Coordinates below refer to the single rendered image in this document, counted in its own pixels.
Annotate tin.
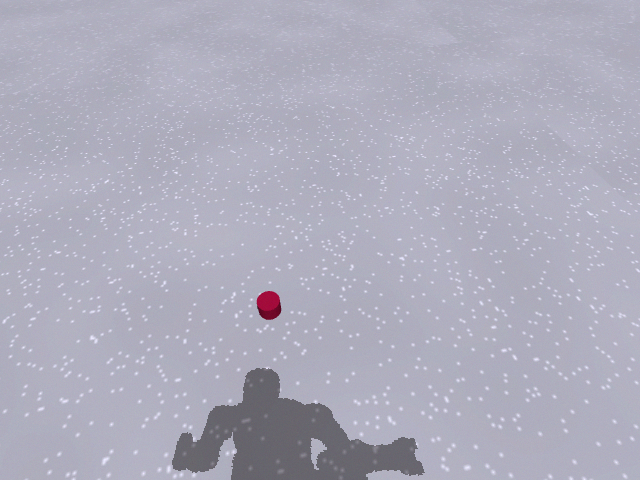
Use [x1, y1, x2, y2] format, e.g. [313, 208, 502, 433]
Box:
[257, 291, 281, 320]

